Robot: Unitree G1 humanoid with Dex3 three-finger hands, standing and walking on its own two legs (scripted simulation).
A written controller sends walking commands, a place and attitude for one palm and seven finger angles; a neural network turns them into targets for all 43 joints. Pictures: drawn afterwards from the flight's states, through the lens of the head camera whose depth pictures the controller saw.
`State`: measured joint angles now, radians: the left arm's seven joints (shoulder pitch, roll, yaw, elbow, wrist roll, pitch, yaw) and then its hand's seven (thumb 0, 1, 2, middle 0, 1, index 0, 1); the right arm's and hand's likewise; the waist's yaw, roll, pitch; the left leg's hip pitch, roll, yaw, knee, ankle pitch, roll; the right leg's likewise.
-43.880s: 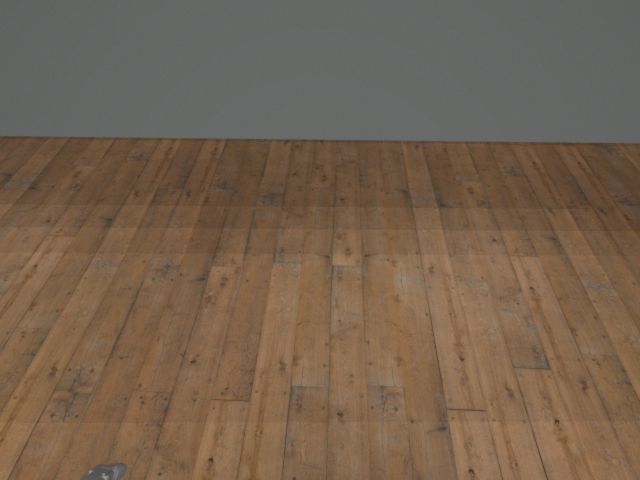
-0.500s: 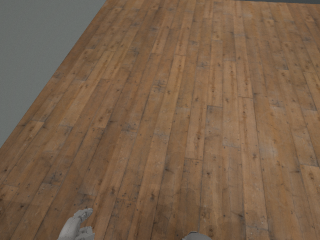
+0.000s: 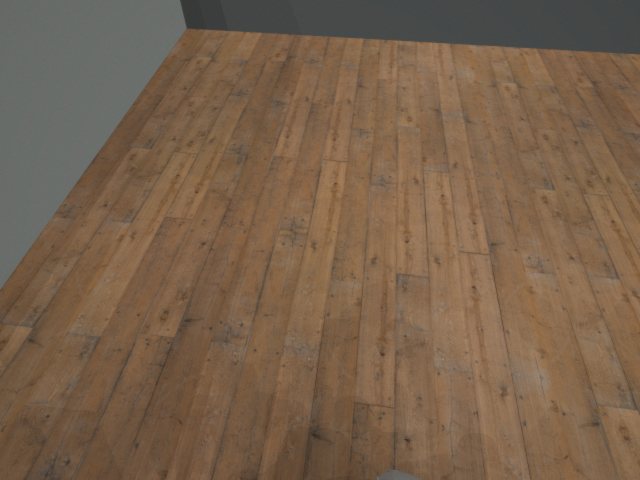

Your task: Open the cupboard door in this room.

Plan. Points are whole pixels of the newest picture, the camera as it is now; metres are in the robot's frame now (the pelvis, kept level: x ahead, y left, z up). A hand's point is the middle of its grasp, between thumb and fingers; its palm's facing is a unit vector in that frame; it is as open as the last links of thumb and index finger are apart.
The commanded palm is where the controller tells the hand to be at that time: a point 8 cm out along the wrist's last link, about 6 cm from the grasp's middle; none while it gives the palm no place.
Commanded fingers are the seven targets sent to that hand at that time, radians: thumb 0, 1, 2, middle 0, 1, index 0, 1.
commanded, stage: walk to a spot facing it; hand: left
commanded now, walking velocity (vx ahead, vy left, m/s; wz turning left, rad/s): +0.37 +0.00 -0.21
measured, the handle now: out of the picture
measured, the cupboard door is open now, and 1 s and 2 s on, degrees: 43 43 43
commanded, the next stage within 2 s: turn to face it in 0.18 s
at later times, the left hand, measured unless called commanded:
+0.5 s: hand (247, 429) +0.22 +0.13 -0.19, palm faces +0.11 -0.98 -0.15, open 7.3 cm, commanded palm none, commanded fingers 0.00 0.90 0.90 -0.20 -0.30 -0.20 -0.30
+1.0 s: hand (260, 340) +0.35 +0.13 -0.15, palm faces +0.36 -0.89 -0.27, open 7.4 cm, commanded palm none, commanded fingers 0.00 0.90 0.90 -0.20 -0.30 -0.20 -0.30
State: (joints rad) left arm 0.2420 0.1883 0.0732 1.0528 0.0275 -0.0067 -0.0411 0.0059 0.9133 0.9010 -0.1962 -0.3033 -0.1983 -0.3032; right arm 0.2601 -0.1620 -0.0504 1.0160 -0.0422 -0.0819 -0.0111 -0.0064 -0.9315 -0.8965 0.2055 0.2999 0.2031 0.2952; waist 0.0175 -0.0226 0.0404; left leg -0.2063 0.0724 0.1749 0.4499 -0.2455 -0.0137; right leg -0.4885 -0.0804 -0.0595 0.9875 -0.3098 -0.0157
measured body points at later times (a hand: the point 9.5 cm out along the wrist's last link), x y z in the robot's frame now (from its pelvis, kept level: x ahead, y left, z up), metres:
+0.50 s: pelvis +0.24 -0.03 -0.01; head +0.27 -0.01 +0.43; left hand +0.21 +0.19 -0.18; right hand +0.33 -0.26 -0.16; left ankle +0.32 +0.06 -0.74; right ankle +0.15 -0.14 -0.73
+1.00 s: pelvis +0.33 -0.09 +0.00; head +0.37 -0.09 +0.45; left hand +0.33 +0.18 -0.13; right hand +0.49 -0.32 -0.14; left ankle +0.28 +0.03 -0.67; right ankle +0.35 -0.21 -0.74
